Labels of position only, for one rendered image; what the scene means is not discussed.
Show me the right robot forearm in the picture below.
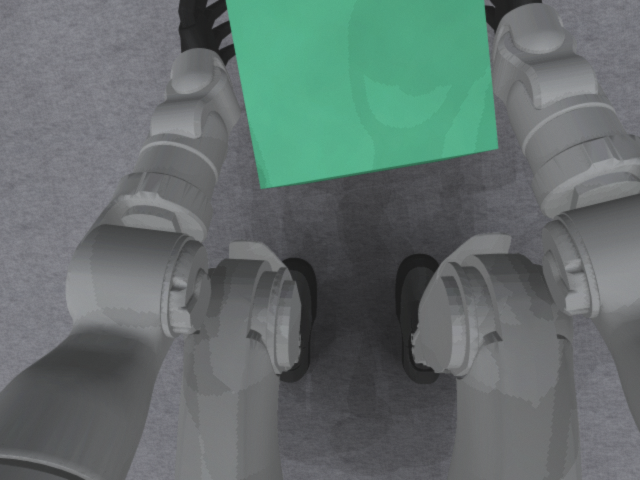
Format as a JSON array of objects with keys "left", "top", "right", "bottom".
[{"left": 491, "top": 3, "right": 640, "bottom": 219}]

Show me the left robot forearm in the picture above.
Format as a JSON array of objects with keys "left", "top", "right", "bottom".
[{"left": 66, "top": 48, "right": 241, "bottom": 317}]

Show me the left robot hand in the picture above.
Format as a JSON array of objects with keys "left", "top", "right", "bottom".
[{"left": 178, "top": 0, "right": 236, "bottom": 66}]

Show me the right robot hand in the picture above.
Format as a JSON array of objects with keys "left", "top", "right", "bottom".
[{"left": 485, "top": 0, "right": 542, "bottom": 33}]

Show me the robot right shin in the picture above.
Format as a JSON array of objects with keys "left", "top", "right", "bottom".
[{"left": 411, "top": 232, "right": 574, "bottom": 374}]

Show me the carton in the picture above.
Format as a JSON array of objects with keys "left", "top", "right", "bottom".
[{"left": 226, "top": 0, "right": 498, "bottom": 189}]

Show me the robot left foot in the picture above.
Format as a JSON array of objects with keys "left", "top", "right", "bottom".
[{"left": 276, "top": 258, "right": 317, "bottom": 382}]

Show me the robot right upper arm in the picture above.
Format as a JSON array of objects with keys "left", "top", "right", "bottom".
[{"left": 542, "top": 193, "right": 640, "bottom": 432}]

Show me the robot left upper arm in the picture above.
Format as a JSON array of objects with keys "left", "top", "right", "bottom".
[{"left": 0, "top": 224, "right": 211, "bottom": 480}]

